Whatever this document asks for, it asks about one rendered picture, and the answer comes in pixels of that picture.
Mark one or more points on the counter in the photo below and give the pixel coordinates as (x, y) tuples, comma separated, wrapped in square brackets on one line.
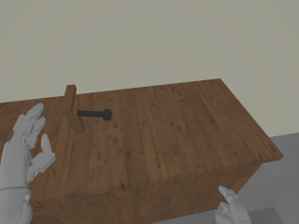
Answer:
[(162, 155)]

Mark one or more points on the tap lever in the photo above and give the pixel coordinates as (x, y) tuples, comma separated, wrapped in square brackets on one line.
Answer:
[(106, 114)]

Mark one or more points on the right robot hand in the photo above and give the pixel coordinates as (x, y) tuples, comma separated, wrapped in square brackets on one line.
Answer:
[(235, 213)]

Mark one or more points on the left robot forearm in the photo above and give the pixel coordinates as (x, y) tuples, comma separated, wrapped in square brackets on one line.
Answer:
[(14, 206)]

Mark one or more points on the left robot hand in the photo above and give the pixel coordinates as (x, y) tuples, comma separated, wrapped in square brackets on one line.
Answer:
[(17, 156)]

